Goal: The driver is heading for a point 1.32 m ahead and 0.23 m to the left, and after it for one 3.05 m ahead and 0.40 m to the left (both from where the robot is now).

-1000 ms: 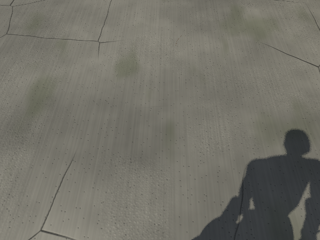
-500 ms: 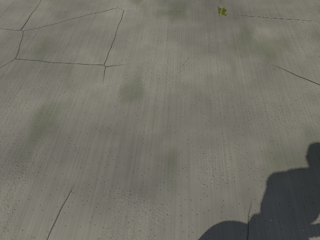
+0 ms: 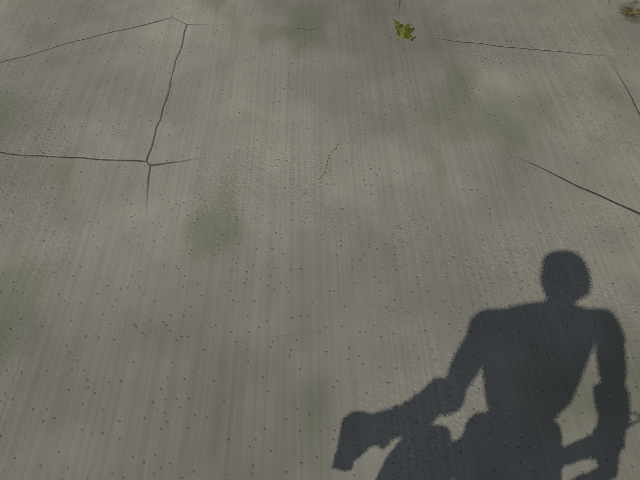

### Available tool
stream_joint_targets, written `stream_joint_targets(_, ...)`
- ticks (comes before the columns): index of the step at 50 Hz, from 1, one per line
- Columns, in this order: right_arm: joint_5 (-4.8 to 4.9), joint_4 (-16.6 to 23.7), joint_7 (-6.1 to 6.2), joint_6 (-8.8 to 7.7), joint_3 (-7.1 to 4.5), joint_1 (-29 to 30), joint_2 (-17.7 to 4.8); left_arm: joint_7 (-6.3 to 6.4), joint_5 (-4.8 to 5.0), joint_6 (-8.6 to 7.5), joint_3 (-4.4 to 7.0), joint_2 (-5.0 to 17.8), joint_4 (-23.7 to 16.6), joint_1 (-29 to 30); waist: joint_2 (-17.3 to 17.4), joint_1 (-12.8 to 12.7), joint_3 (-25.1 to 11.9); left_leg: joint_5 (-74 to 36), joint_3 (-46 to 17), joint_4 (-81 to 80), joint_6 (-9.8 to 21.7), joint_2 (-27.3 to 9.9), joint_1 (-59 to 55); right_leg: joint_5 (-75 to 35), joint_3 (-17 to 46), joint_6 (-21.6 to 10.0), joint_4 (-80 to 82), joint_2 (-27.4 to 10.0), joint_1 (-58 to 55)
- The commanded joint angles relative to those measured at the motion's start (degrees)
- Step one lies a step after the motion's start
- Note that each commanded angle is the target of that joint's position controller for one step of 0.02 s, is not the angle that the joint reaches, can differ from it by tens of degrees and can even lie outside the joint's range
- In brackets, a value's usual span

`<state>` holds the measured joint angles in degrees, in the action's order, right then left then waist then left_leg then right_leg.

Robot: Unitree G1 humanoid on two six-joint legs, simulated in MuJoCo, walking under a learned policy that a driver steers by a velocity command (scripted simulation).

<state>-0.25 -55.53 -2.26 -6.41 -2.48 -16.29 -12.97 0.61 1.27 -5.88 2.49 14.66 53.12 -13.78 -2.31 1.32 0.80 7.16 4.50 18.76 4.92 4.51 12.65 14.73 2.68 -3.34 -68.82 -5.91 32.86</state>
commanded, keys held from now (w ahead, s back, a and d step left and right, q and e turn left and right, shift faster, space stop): w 1.00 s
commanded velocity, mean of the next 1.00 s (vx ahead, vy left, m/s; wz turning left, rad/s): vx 0.50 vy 0.00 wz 0.00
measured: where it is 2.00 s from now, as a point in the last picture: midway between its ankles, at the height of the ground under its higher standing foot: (321, 256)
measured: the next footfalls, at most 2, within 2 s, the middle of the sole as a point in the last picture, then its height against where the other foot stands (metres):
right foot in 0.36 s outside the picture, level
left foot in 0.92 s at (283, 396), level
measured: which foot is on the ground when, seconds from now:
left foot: down 0.00-0.36, up 0.38-0.90, down 0.92-1.00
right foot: up 0.00-0.34, down 0.36-0.94, up 0.96-1.00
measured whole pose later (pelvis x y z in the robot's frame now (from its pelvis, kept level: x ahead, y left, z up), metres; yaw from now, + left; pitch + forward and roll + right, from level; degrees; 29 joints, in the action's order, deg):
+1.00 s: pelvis +0.56 -0.01 -0.02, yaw +1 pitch +2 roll -1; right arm 0.5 -49.9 -1.9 -6.1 -2.9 -4.7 -14.2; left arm -0.1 1.4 -4.9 2.6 14.5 56.4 -20.9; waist -0.8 -1.4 1.6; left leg 8.7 3.0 32.0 3.5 0.2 25.7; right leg 26.2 2.2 -1.7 -60.3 -0.4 14.1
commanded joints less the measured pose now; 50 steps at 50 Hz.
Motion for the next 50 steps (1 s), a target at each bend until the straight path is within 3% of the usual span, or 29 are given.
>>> stream_joint_targets(1, -0.08, 1.9, 0.69, -1.16, -0.53, 0.89, -5.87, 0.38, -0.71, 1.06, 0.77, 1.94, -2.2, -4.41, 4.85, -3.42, 1.41, -7.19, -13.23, -13.14, 10.29, -16.06, 1.97, -5.83, 1.18, 1.32, 4.86, -3.66, 4.12)
stream_joint_targets(3, 0.02, 1.27, 1.47, -0.71, -0.64, -1.49, -6.98, 0.28, -1.08, 0.92, 0.88, 2.29, -4.16, 1.01, 4.25, -1.97, 2.31, -8.09, -12.37, -13.38, 9.75, -15.93, -0.26, -11.98, 0.73, 2.2, 12.27, -3.81, 8.14)
stream_joint_targets(7, 0.72, 0.39, 2.27, -0.04, -0.66, -5.51, -8.48, -0.48, -0.75, 0.3, 0.38, 1.37, -6.8, 10.17, 4.53, 1.11, 2.93, -8.25, -8.95, -13.19, 7.22, -14.33, -3.46, -21.57, -1.82, 2.45, 28.18, -1.14, 5.87)
stream_joint_targets(12, 1.21, -1.87, 2.53, 1.18, -0.92, -10.26, -9.16, -2.17, -0.02, -0.25, -0.02, 1.8, -10.14, 18.05, 5.12, 3.52, 4.87, -7.52, -9.53, -9.48, 6.6, -17.79, -13.33, -17.9, -2.27, 1.48, 36.49, 0.56, 7.47)
stream_joint_targets(15, 1.23, -1.92, 2.8, 2.09, -1.43, -9.05, -10.31, -3.07, -0.01, -0.91, 0.56, 3.61, -10.74, 15.85, 6.56, 0.95, 3.01, -16.22, -9.79, -4.19, 5.17, -19.48, -17.04, -11.34, -3.37, -0.86, 39.38, 2.42, 1.87)
stream_joint_targets(16, 1.14, -1.52, 2.81, 2.37, -1.5, -7.53, -10.73, -3.04, -0.08, -1.07, 1.37, 5.12, -9.68, 11.24, 7.28, -1.9, 0.13, -26.04, -8.56, 1.07, 4.29, -18.43, -16.6, -10.34, -5.02, -1.98, 40.19, 4.38, -5.37)
stream_joint_targets(17, 0.76, -1.04, 2.77, 2.66, -1.04, -6.5, -9.62, -2.74, -0.11, -1.12, 2.9, 7.77, -6.61, 1.32, 6.65, -6.48, -5.67, -32.48, -6.14, 12.12, 2.81, -15.23, -13.53, -11.2, -5.94, -3.73, 40.53, 5.88, -18.28)
stream_joint_targets(18, -0.2, 0.61, 2.75, 2.52, 0.0, -6.58, -7.64, -2.16, -0.78, -1.02, 4.28, 12.65, -4.23, -10.4, 0.8, -10.19, -14.87, -19.59, -3.13, 30.81, 0.61, -11.47, -1.27, -12.85, 5.66, -7.77, 39.26, -4.33, -37.08)
stream_joint_targets(19, 0.13, 0.65, 1.93, 1.05, 2.4, -14.36, 0.89, -2.47, -1.28, -0.66, 5.06, 16.79, -2.81, -14.27, -15.35, -6.15, -22.78, 19.2, -3.85, 50.92, -3.03, -0.46, 22.2, -3.36, 33.89, -17.33, 46.21, -17.29, -56.96)
stream_joint_targets(20, 1.64, -0.22, 1.66, -0.48, 1.09, -11.72, -5.33, -2.47, -1.0, -0.68, 3.48, 10.62, -3.11, -13.71, -10.06, -7.85, -22.46, 24.61, -12.22, 58.47, -1.98, -2.76, 28.76, 1.39, 39.45, -16.14, 50.82, -16.69, -56.36)
stream_joint_targets(21, 2.85, 1.8, 1.52, -1.32, 0.06, -5.57, -9.09, -2.24, -0.8, -0.75, 2.63, 8.16, -4.14, -8.07, -7.01, -6.86, -13.34, 19.93, -11.11, 59.26, -1.03, -5.85, 32.22, -2.22, 29.88, -13.0, 51.42, -14.79, -48.31)
stream_joint_targets(22, 2.64, 2.65, 1.94, -1.45, -0.05, -2.02, -9.14, -2.22, -0.93, -0.68, 2.03, 6.68, -5.35, -2.74, -1.59, -4.96, -9.05, 14.31, -9.47, 56.77, -1.11, -9.0, 29.84, -8.78, 22.19, -11.44, 52.77, -12.56, -39.33)
stream_joint_targets(23, 1.72, 2.91, 2.33, -1.05, -0.44, -0.26, -8.57, -2.5, -1.24, -0.69, 1.55, 5.05, -5.75, 0.23, 0.55, -3.29, -5.59, 11.11, -8.82, 53.05, -1.45, -10.74, 27.3, -13.58, 16.85, -10.47, 54.64, -10.15, -32.01)
stream_joint_targets(25, 1.31, 2.5, 2.45, 0.59, -0.52, -2.64, -6.01, -2.88, -1.71, -0.93, 1.06, 3.28, -4.91, 0.73, -1.34, -0.46, -4.26, 7.86, -8.85, 48.63, -1.74, -12.53, 21.65, -15.85, 11.35, -9.76, 58.07, -7.38, -25.7)
stream_joint_targets(27, 1.11, 2.65, 2.61, 1.64, -0.51, -2.62, -4.73, -2.65, -1.49, -1.24, 1.42, 4.72, -3.59, -1.19, -1.05, 0.38, -2.55, 6.2, -8.05, 45.44, -2.47, -12.9, 22.1, -19.03, 8.15, -10.61, 60.09, -6.83, -23.42)
stream_joint_targets(29, 0.67, 4.22, 2.76, 1.99, -0.7, 1.63, -5.04, -1.96, -1.52, -1.13, 1.87, 6.32, -2.73, -3.0, -0.33, -0.19, -0.71, 1.59, -7.87, 40.11, -3.4, -13.31, 26.24, -20.04, 6.49, -10.85, 61.49, -6.95, -23.93)
stream_joint_targets(31, 0.47, 5.66, 2.64, 1.92, -0.79, 6.17, -4.89, -1.32, -1.36, -0.65, 1.87, 6.5, -2.01, -4.83, -0.42, -1.27, 0.39, -4.13, -7.6, 33.47, -3.97, -13.21, 28.85, -19.32, 4.86, -10.08, 62.23, -6.42, -25.26)
stream_joint_targets(35, 0.76, 7.74, 2.0, 1.4, -0.44, 14.11, -4.0, -0.64, -0.85, -0.19, 1.91, 7.32, -0.71, -7.96, -0.92, -3.66, 2.13, -12.97, -5.64, 20.58, -3.98, -11.15, 26.8, -16.74, 1.38, -8.2, 63.0, -4.9, -26.59)
stream_joint_targets(40, 1.4, 10.52, 0.62, 0.77, -0.11, 21.23, -4.35, -0.29, -0.36, 0.83, 2.27, 7.86, 1.82, -11.85, -1.26, -5.46, 4.56, -10.25, -5.23, 13.18, -2.74, -9.8, 27.78, -16.41, 1.4, -7.69, 60.26, -7.99, -34.48)
stream_joint_targets(43, 1.46, 10.92, -0.2, 0.15, -0.62, 19.64, -5.99, 0.07, -0.14, 1.59, 2.8, 8.87, 2.06, -10.61, -2.31, -3.34, 3.09, -4.31, -4.24, 10.74, -0.67, -8.33, 22.88, -23.63, 1.59, -6.37, 55.78, -9.59, -37.86)
stream_joint_targets(44, 1.41, 10.1, -0.19, 0.0, -1.27, 16.1, -7.23, 0.12, -0.17, 1.85, 2.93, 9.36, 1.77, -9.33, -3.11, -1.15, 0.82, -2.95, -2.69, 10.14, 0.23, -6.58, 16.84, -32.32, 0.79, -5.63, 51.77, -8.94, -37.71)
stream_joint_targets(45, 1.28, 7.62, 0.04, -0.03, -2.51, 8.31, -9.16, 0.13, -0.33, 2.2, 2.66, 8.74, 1.46, -8.23, -2.73, 2.8, -3.66, -3.17, -0.96, 9.28, 1.55, -4.49, 6.3, -40.2, -1.32, -4.33, 42.85, -6.32, -35.87)
stream_joint_targets(46, 0.89, 4.68, 0.52, 0.02, -3.95, -2.58, -12.73, 0.16, -0.94, 2.27, 1.83, 6.98, 0.46, -8.09, 0.05, 6.79, -11.18, -4.34, -6.07, 11.19, 4.31, -9.05, -10.62, -34.81, -3.7, -2.38, 28.34, -3.13, -26.8)
stream_joint_targets(47, -0.06, 3.17, 0.86, 0.48, -5.45, -10.37, -18.62, -0.5, -1.29, 1.2, -0.11, 0.6, -0.29, -14.63, 13.62, 5.4, -19.99, 3.7, -31.72, 8.13, 13.45, -23.98, -33.99, -10.25, -5.97, 2.17, 4.55, 6.36, -2.7)
stream_joint_targets(48, 0.47, 3.04, 0.68, 0.6, -4.13, -10.4, -14.89, -0.76, -0.6, -0.37, -0.16, 1.34, 0.49, -14.01, 16.51, 5.53, -23.62, 8.4, -47.08, -0.98, 15.16, -27.35, -36.45, 17.55, 2.78, 1.92, -5.15, 9.04, 5.85)
stream_joint_targets(49, 0.93, 3.69, 0.67, 0.41, -3.1, -5.58, -11.71, -1.0, 1.05, -1.3, 1.27, 6.61, -0.98, -8.96, 12.99, 4.86, -15.06, 10.19, -39.41, -1.66, 11.81, -25.42, -29.56, 15.2, 4.25, 0.65, -9.04, 5.33, 11.19)
stream_joint_targets(50, 0.88, 5.11, 0.71, 0.41, -2.43, -0.31, -9.58, -0.76, 1.35, -1.58, 1.37, 7.28, -2.16, -4.92, 8.97, 3.21, -9.5, 7.0, -31.17, -2.66, 9.67, -23.38, -20.61, 9.63, 2.35, -0.03, -7.13, 1.94, 10.9)
Keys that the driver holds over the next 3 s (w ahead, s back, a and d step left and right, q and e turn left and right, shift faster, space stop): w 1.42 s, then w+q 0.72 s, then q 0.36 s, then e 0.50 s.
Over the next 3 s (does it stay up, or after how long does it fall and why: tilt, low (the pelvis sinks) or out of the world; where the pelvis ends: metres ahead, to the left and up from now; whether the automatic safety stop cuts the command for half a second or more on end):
stays up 1.38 0.11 0.00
